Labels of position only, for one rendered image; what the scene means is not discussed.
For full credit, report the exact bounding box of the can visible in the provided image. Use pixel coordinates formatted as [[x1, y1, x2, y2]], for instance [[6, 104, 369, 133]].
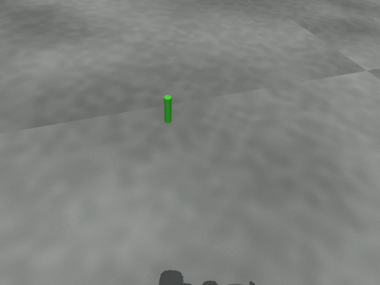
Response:
[[164, 95, 172, 123]]

